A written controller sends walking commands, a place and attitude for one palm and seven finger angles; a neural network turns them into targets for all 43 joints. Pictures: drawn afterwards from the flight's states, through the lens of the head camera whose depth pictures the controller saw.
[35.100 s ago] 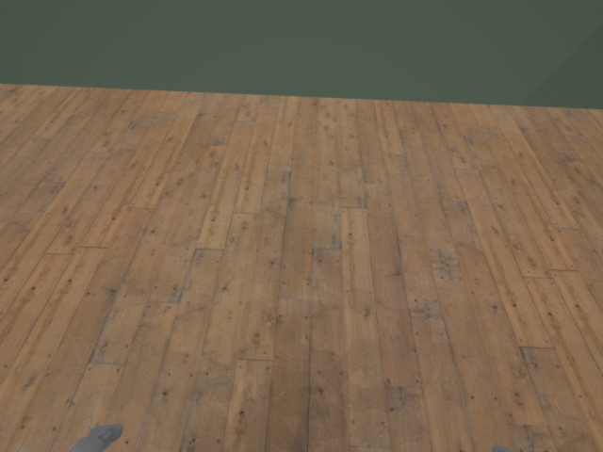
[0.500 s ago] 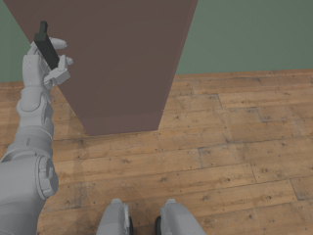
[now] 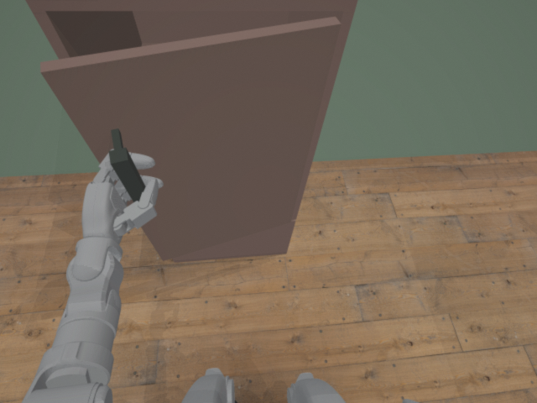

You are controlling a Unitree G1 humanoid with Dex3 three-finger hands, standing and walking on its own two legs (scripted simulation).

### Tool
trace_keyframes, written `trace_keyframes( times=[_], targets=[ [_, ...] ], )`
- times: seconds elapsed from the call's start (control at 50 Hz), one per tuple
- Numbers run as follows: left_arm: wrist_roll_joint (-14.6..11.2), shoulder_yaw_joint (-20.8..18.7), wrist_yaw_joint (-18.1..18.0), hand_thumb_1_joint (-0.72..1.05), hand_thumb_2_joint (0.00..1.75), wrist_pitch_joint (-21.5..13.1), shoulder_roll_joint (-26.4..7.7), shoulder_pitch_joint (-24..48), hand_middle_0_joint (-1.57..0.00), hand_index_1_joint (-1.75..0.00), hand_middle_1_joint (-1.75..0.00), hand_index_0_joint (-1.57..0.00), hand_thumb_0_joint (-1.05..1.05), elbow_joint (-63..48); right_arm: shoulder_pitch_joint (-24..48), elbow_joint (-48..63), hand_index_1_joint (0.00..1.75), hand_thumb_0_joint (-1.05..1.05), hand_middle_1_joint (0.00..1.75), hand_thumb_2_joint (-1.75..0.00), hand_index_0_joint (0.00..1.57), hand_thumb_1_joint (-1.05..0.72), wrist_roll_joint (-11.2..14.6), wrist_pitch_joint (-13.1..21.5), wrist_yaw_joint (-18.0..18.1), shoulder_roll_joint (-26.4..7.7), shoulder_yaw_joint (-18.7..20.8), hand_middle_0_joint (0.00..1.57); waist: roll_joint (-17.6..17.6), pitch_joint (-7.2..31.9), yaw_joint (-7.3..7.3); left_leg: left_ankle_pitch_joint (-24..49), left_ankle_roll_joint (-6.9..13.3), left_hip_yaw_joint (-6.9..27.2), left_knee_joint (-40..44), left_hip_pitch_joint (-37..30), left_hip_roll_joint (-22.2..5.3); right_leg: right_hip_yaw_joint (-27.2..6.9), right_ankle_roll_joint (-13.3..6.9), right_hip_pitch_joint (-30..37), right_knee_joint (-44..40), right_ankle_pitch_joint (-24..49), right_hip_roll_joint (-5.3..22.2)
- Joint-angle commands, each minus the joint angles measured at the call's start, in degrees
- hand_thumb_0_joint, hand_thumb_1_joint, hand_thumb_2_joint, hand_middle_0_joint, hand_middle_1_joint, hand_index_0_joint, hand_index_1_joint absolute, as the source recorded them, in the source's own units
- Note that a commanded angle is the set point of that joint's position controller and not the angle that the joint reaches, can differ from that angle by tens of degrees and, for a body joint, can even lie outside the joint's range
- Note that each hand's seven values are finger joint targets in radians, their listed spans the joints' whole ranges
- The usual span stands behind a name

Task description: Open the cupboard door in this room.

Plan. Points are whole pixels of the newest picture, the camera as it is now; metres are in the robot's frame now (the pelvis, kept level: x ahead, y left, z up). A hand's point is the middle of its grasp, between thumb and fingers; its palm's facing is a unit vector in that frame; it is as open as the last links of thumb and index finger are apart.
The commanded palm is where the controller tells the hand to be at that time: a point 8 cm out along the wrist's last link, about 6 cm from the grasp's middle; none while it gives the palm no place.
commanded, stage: pull the door open along its arc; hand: left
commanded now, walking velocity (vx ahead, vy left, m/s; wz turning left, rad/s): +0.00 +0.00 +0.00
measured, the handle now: (132, 173) +0.45 +0.20 +0.04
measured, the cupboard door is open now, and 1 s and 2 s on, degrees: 14 47 48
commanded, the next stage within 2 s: open thumb and fingers to let go in 0.52 s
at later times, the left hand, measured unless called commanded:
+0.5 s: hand (232, 285) +0.28 +0.05 +0.03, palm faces +0.39 -0.92 -0.03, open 6.0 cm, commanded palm +0.21 +0.07 +0.03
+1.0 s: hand (244, 286) +0.28 +0.03 +0.03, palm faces +0.45 -0.89 -0.03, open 9.6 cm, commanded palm +0.22 +0.08 +0.03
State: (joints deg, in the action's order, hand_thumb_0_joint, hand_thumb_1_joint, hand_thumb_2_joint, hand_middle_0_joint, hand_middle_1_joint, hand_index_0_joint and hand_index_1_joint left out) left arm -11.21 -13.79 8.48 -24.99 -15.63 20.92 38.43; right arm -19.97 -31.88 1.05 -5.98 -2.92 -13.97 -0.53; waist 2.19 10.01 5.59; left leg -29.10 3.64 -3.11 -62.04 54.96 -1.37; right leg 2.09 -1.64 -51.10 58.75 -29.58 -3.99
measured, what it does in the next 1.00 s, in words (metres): shifts its weight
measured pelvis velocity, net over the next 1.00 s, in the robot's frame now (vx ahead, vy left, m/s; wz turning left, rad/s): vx -0.02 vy -0.07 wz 0.11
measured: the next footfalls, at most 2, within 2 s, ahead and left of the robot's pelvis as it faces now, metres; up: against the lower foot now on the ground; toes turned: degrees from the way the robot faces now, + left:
none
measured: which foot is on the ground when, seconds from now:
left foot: down 0.00-1.00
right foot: down 0.00-1.00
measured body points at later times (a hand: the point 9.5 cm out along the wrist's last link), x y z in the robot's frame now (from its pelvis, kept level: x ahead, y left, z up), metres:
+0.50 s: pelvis -0.02 -0.03 -0.01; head +0.03 -0.04 +0.44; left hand +0.25 +0.10 +0.04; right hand +0.18 -0.21 -0.11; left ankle +0.00 +0.08 -0.66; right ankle -0.02 -0.11 -0.66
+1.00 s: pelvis -0.02 -0.07 +0.00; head +0.05 -0.09 +0.44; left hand +0.25 +0.08 +0.03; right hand +0.17 -0.28 -0.12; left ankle +0.00 +0.08 -0.66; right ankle -0.02 -0.11 -0.66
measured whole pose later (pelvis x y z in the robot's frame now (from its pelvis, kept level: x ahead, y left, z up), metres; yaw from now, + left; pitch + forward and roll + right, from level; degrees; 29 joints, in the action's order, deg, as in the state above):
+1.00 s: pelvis -0.02 -0.07 +0.00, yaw +7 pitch +16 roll +2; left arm 4.5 9.6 -31.0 -20.4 6.0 -4.8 14.0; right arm -11.5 -34.1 -4.1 0.9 -0.6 -11.5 0.5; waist 1.2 10.3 0.9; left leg -26.2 -2.0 1.6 -60.7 51.0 0.8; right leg 7.0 -7.3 -47.9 62.9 -31.9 -2.1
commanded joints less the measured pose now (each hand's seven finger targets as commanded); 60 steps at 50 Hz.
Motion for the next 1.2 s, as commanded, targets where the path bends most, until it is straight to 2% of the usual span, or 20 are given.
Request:
trace_keyframes(
  times=[0.0,0.02,0.06,0.12,0.16,0.18,0.2,0.28,0.42,0.48,0.52,0.6,0.64,0.7,0.8,0.92,0.98,1.0,1.04,1.18],
  targets=[
    [-2.5,0.9,-12.1,0.90,0.90,-3.5,2.6,1.2,-0.40,-1.35,-1.35,-0.40,0.00,-20.5,-0.7,6.3,0.30,0.00,0.30,-0.90,0.20,-0.90,-1.1,3.7,-0.3,-6.7,3.4,0.20,2.2,21.3,-4.95,37.4,-3.4,5.0,5.7,-22.8,-0.4,1.3,0.4,9.2,-3.5,29.7,0.1],
    [-1.7,3.0,-14.8,0.90,0.90,-3.1,5.5,-0.8,-0.40,-1.35,-1.35,-0.40,0.00,-21.3,-0.3,6.1,0.30,0.00,0.30,-0.90,0.20,-0.90,-1.1,4.0,-0.6,-6.6,3.5,0.20,2.0,19.1,-4.52,36.6,-4.0,5.5,5.7,-22.5,-0.8,1.7,0.5,7.1,-3.4,27.4,0.3],
    [1.1,4.6,-20.2,0.90,0.90,-3.3,6.9,-1.7,-0.40,-1.35,-1.35,-0.40,0.00,-25.3,0.6,5.9,0.30,0.00,0.30,-0.90,0.20,-0.90,-2.1,4.2,-1.1,-6.7,3.8,0.20,0.9,20.1,-4.66,35.5,-4.2,5.8,5.2,-22.3,-0.6,1.6,0.3,7.5,-2.4,26.6,0.6],
    [6.7,11.0,-28.8,0.90,0.90,-3.6,13.4,-2.7,-0.40,-1.35,-1.35,-0.40,0.00,-28.9,2.6,6.3,0.30,0.00,0.30,-0.90,0.20,-0.90,-3.4,4.4,-1.8,-5.6,3.7,0.20,1.1,20.2,-4.42,33.9,-4.4,6.4,4.8,-22.2,-0.5,1.5,0.1,6.6,-1.3,24.9,1.0],
    [10.3,13.8,-34.0,0.90,0.90,-3.1,16.5,-5.7,-0.40,-1.35,-1.35,-0.40,0.00,-30.4,4.0,6.8,0.30,0.00,0.30,-0.90,0.20,-0.90,-4.2,4.3,-2.2,-5.1,3.7,0.20,0.2,20.6,-5.16,32.5,-4.5,6.6,4.9,-22.0,-0.3,1.8,-0.2,6.8,-1.0,23.3,1.2],
    [12.4,15.7,-36.4,0.90,0.90,-2.5,17.8,-7.6,-0.40,-1.35,-1.35,-0.40,0.00,-30.5,4.7,7.1,0.30,0.00,0.30,-0.90,0.20,-0.90,-4.4,4.4,-2.4,-4.8,3.7,0.20,-2.1,20.5,-4.97,31.4,-4.1,6.8,4.7,-21.1,-0.3,1.7,-0.2,7.0,-1.1,22.8,1.0],
    [14.5,18.6,-38.7,0.90,0.90,-2.0,20.6,-6.4,-0.40,-1.35,-1.35,-0.40,0.00,-31.3,5.9,7.1,0.30,0.00,0.30,-0.90,0.20,-0.90,-4.7,4.5,-2.4,-4.4,3.6,0.20,-1.5,20.6,-4.48,29.8,-4.1,6.9,4.7,-21.1,-0.2,1.8,-0.2,6.4,-0.9,22.1,1.3],
    [20.0,25.0,-41.9,0.90,0.90,0.9,25.1,-9.5,-0.40,-1.35,-1.35,-0.40,0.00,-33.6,8.0,7.8,0.30,0.00,0.30,-0.90,0.20,-0.90,-5.6,5.3,-1.6,-3.2,3.1,0.20,-4.4,20.3,-4.05,23.9,-3.5,6.8,5.2,-19.8,0.5,1.8,-0.8,8.2,-2.3,20.2,1.4],
    [20.0,32.8,-42.3,0.90,0.90,2.9,31.6,-13.0,-0.40,-1.35,-1.35,-0.40,0.00,-36.0,13.1,8.4,0.30,0.00,0.30,-0.90,0.20,-0.90,-5.0,8.2,0.1,-1.2,1.4,0.20,-4.3,14.0,-3.42,13.2,-2.5,6.3,6.3,-16.9,1.6,0.7,-0.9,8.8,-6.4,13.4,2.4],
    [18.8,31.6,-42.1,0.90,0.90,3.8,30.1,-20.8,-0.40,-1.35,-1.35,-0.40,0.00,-37.6,14.1,9.0,0.30,0.00,0.30,-0.90,0.20,-0.90,-4.8,9.2,0.2,-0.8,0.9,0.20,-4.2,14.4,-5.23,12.5,-2.6,5.7,6.3,-16.0,2.2,-0.3,-0.9,11.5,-7.7,13.8,2.8],
    [18.4,31.3,-41.9,0.90,0.90,4.3,29.9,-22.9,-0.40,-1.35,-1.35,-0.40,0.00,-38.4,14.7,9.1,0.30,0.00,0.30,-0.90,0.20,-0.90,-4.8,9.6,0.3,-0.4,0.6,0.20,-4.2,14.0,-5.16,11.9,-2.7,5.2,6.0,-15.5,2.5,-1.4,-0.4,12.5,-8.5,15.4,3.6],
    [18.1,26.6,-43.8,0.90,0.90,4.3,25.5,-9.6,-0.40,-1.35,-1.35,-0.40,0.00,-35.4,14.7,7.1,0.30,0.00,0.30,-0.90,0.20,-0.90,-5.2,10.1,1.6,-0.7,0.3,0.20,-6.6,8.9,-2.82,7.3,-2.8,5.7,3.7,-10.5,2.8,-6.0,1.0,9.5,-11.6,9.6,5.5],
    [18.0,25.4,-43.8,0.76,0.84,3.7,25.3,-11.0,-0.39,-1.34,-1.34,-0.39,0.00,-33.8,14.9,6.9,0.30,0.00,0.30,-0.90,0.20,-0.90,-5.4,10.4,1.9,-0.2,0.3,0.20,-7.3,9.4,-3.63,6.5,-3.0,5.9,2.8,-8.6,3.1,-8.3,1.4,10.8,-12.5,8.8,6.6],
    [17.2,23.6,-42.9,0.55,0.75,2.6,23.3,-13.2,-0.38,-1.31,-1.31,-0.38,0.00,-34.1,14.2,6.8,0.30,0.00,0.30,-0.90,0.20,-0.90,-5.5,10.7,2.3,-0.1,0.8,0.20,-10.2,13.1,-4.27,7.6,-3.3,5.9,2.1,-5.6,3.4,-12.2,2.7,17.0,-12.9,15.5,8.3],
    [17.1,23.3,-41.1,0.20,0.60,1.7,22.1,-14.5,-0.35,-1.27,-1.27,-0.35,0.00,-35.2,12.7,6.1,0.30,0.00,0.30,-0.90,0.20,-0.90,-5.3,10.2,2.4,-0.5,1.5,0.20,-9.0,14.9,-3.89,9.3,-3.4,5.6,1.5,-4.3,3.4,-14.2,3.5,20.7,-12.3,24.0,9.6],
    [16.6,23.4,-39.6,-0.22,0.42,0.9,22.2,-18.2,-0.32,-1.23,-1.23,-0.32,0.00,-36.1,11.7,6.1,0.30,0.00,0.30,-0.90,0.20,-0.90,-5.2,9.9,2.4,-0.9,2.1,0.20,-9.0,15.9,-4.17,11.0,-3.5,5.7,1.6,-4.4,3.3,-13.8,3.8,22.6,-10.9,31.3,10.0],
    [16.2,22.9,-39.1,-0.43,0.33,0.8,21.9,-20.1,-0.30,-1.21,-1.21,-0.30,0.00,-36.1,11.0,6.3,0.30,0.00,0.30,-0.90,0.20,-0.90,-5.1,9.9,2.4,-1.1,2.3,0.20,-11.3,15.9,-4.04,11.6,-3.5,5.9,1.7,-4.6,3.2,-13.1,4.0,23.1,-10.3,33.7,9.7],
    [16.1,23.3,-39.0,-0.50,0.30,0.6,22.5,-21.1,-0.30,-1.20,-1.20,-0.30,0.00,-36.7,11.0,6.4,0.30,0.00,0.30,-0.90,0.20,-0.90,-5.0,9.8,2.3,-1.1,2.4,0.20,-10.0,15.8,-4.39,11.8,-3.6,5.8,2.0,-4.9,3.3,-12.7,3.8,22.9,-10.0,33.8,9.6],
    [16.2,23.7,-39.0,-0.50,0.30,0.3,22.7,-21.2,-0.30,-1.20,-1.20,-0.30,0.00,-38.0,10.8,6.6,0.30,0.00,0.30,-0.90,0.20,-0.90,-5.0,10.0,2.2,-1.1,2.4,0.20,-10.1,16.0,-4.23,12.2,-3.5,5.6,2.1,-5.8,3.3,-11.8,3.7,22.3,-9.6,34.5,9.4],
    [17.1,24.4,-39.2,-0.50,0.30,-1.0,22.2,-18.6,-0.24,-0.85,-0.85,-0.24,0.00,-39.9,11.1,6.5,0.30,0.00,0.30,-0.90,0.20,-0.90,-5.0,10.6,2.4,-1.2,2.4,0.20,-8.9,14.5,-3.47,11.2,-3.2,5.9,1.6,-6.5,3.0,-10.7,3.1,18.2,-9.5,27.6,8.6]
  ],
)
